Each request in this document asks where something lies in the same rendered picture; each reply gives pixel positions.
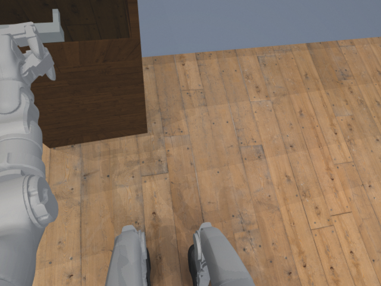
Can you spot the right robot foot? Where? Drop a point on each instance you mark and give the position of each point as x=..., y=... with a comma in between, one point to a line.
x=192, y=265

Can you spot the robot left hand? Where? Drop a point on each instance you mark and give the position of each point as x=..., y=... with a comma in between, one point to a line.
x=14, y=65

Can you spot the cabinet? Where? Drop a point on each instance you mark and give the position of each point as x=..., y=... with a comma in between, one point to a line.
x=98, y=93

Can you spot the robot left thigh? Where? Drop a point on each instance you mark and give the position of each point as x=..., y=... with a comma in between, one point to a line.
x=125, y=264

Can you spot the left robot forearm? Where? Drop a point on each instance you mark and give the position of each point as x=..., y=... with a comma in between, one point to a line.
x=21, y=145

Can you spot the drawer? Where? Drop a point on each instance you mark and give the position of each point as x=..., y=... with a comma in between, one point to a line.
x=81, y=20

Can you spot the left robot upper arm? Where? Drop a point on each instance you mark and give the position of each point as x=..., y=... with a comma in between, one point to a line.
x=27, y=206

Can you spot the handle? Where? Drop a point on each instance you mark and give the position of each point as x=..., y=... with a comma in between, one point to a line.
x=49, y=32

